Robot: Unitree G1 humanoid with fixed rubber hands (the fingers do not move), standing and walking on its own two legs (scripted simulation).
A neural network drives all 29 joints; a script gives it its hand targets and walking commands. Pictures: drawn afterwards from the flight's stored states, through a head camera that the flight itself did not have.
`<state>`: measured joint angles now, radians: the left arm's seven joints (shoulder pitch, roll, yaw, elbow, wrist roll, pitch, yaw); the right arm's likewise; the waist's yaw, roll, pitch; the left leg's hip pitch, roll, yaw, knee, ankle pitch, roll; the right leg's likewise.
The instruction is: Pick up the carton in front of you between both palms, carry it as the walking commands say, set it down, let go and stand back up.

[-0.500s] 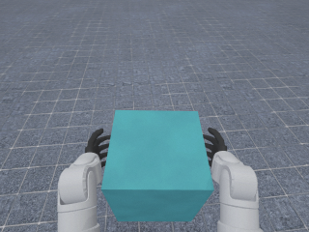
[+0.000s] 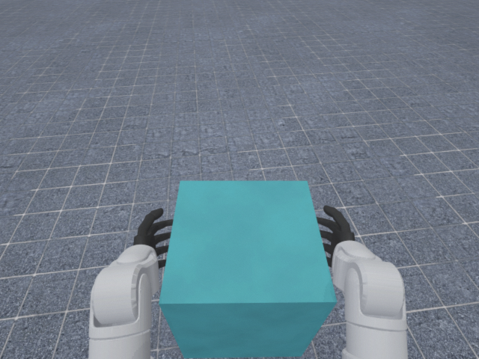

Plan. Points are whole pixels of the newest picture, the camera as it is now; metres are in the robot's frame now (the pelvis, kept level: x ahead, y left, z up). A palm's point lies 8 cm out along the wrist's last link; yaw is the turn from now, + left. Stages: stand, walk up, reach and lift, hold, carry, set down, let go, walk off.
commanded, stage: carry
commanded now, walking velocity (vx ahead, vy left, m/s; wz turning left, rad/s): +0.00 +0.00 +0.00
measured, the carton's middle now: (243, 272) +0.27 +0.00 +0.02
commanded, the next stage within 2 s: none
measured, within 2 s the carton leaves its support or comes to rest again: neither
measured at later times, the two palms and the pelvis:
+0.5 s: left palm (134, 247) +0.29 +0.17 +0.09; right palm (318, 236) +0.30 -0.13 +0.09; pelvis +0.04 +0.01 +0.00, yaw +2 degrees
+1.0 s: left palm (129, 276) +0.25 +0.18 +0.06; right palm (316, 264) +0.26 -0.12 +0.06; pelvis +0.00 +0.02 +0.00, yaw +2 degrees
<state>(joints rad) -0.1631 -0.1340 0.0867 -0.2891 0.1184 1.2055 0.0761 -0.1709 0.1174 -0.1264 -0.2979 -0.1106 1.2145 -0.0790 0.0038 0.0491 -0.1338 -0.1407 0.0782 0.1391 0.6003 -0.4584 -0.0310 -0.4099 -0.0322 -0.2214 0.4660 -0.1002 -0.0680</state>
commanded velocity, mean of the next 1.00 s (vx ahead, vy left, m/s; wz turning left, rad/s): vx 0.00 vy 0.00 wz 0.00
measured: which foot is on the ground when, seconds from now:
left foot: down 0.00-1.00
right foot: down 0.00-1.00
